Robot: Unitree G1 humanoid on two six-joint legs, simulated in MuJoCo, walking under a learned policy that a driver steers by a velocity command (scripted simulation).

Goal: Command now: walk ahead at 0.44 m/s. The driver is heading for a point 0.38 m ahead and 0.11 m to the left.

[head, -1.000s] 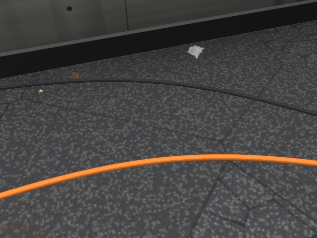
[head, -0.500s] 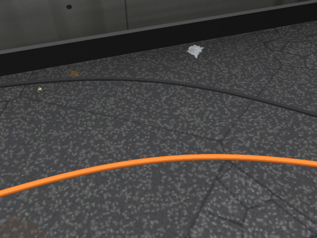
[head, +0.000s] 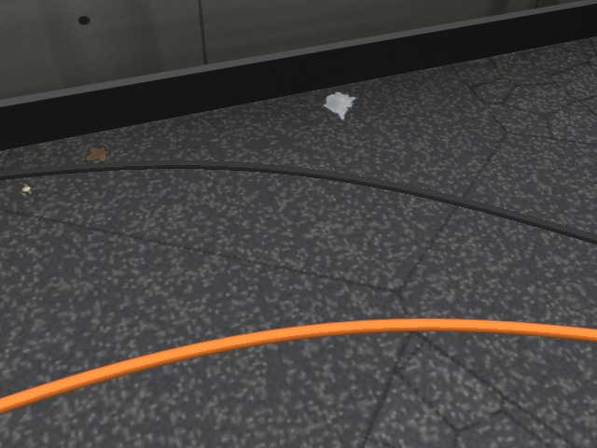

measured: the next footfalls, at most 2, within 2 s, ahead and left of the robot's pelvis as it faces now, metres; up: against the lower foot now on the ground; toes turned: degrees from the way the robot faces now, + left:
right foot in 0.16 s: +0.28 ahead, -0.14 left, +0.00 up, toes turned -1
left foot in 0.62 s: +0.49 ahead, +0.10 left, +0.00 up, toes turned +8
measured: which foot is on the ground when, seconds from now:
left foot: down 0.00-0.16, up 0.18-0.60, down 0.62-1.00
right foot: up 0.00-0.14, down 0.16-0.66, up 0.68-0.90, down 0.92-1.00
